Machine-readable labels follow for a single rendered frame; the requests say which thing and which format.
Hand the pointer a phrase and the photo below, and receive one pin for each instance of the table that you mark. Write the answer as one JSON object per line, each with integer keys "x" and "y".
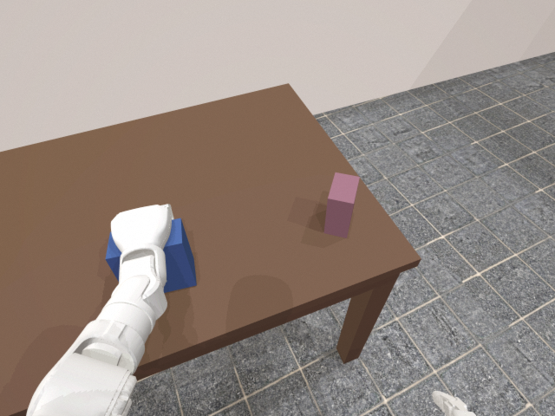
{"x": 248, "y": 175}

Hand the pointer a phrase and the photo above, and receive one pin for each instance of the robot left forearm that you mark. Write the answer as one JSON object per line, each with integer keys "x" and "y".
{"x": 119, "y": 333}

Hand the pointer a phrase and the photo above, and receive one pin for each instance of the robot left upper arm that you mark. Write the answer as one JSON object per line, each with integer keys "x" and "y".
{"x": 84, "y": 386}

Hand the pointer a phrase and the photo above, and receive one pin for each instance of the robot right hand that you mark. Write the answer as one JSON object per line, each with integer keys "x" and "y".
{"x": 449, "y": 405}

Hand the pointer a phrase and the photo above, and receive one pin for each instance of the sponge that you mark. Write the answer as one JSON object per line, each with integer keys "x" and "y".
{"x": 180, "y": 268}

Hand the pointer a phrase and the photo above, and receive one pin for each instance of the robot left hand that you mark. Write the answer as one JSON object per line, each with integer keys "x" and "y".
{"x": 146, "y": 225}

